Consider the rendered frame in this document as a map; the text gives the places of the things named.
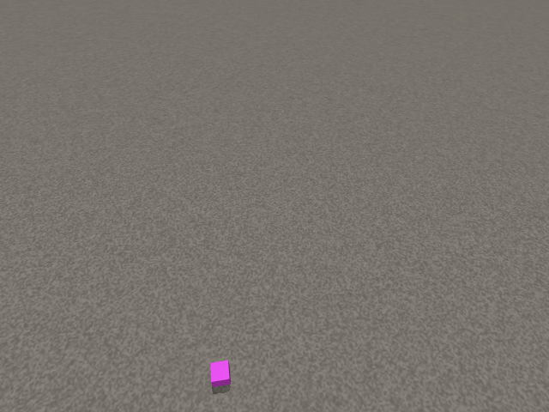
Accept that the cube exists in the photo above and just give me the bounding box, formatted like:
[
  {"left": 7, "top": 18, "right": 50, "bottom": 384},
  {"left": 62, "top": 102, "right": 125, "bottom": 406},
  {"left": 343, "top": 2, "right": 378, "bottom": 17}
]
[{"left": 210, "top": 360, "right": 231, "bottom": 387}]

